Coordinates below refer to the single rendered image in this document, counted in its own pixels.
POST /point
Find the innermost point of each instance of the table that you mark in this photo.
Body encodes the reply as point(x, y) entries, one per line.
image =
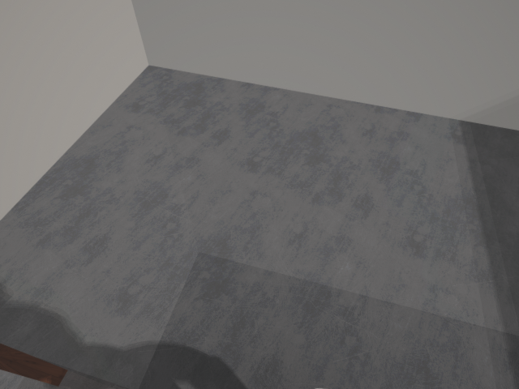
point(16, 362)

